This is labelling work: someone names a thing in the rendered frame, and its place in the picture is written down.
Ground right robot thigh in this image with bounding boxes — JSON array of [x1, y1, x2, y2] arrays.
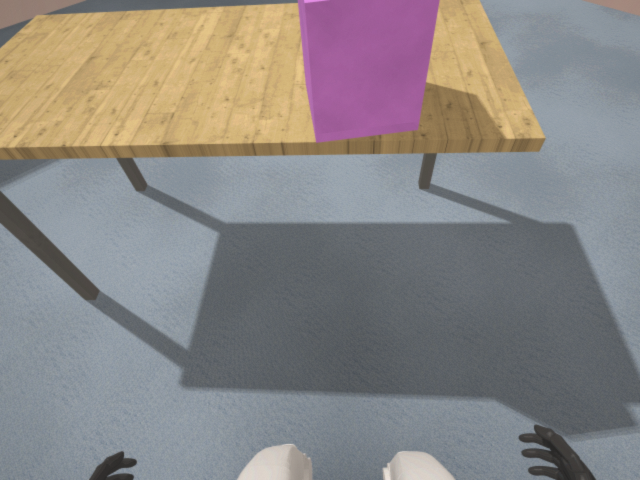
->
[[383, 451, 455, 480]]

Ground carton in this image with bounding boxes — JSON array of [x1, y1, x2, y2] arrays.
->
[[298, 0, 440, 143]]

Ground left robot thigh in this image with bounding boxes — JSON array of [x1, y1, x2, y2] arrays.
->
[[237, 445, 312, 480]]

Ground robot thigh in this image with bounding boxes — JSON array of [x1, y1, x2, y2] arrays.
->
[[383, 451, 455, 480], [237, 445, 312, 480]]

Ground robot right hand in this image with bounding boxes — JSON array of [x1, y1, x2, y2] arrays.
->
[[519, 425, 596, 480]]

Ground robot left hand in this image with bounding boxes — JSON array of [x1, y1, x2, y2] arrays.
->
[[89, 451, 137, 480]]

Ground table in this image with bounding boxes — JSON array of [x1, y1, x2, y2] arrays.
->
[[0, 0, 546, 300]]

